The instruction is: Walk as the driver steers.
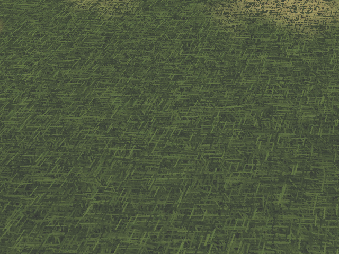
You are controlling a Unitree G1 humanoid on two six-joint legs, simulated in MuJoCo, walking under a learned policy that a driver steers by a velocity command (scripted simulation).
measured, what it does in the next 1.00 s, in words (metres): walks ahead, turning left: left foot, then right foot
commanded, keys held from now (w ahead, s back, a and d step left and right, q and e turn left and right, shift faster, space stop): q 0.16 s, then w+q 0.84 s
